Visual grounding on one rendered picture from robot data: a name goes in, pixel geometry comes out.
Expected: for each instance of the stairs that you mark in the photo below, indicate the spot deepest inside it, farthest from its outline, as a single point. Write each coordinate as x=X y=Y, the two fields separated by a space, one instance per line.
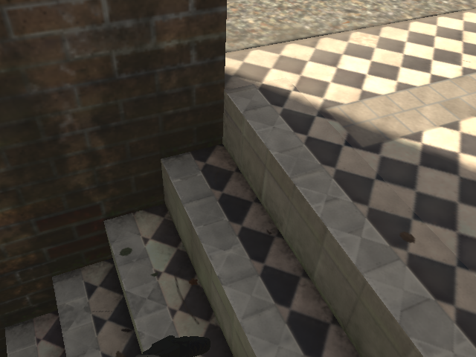
x=236 y=254

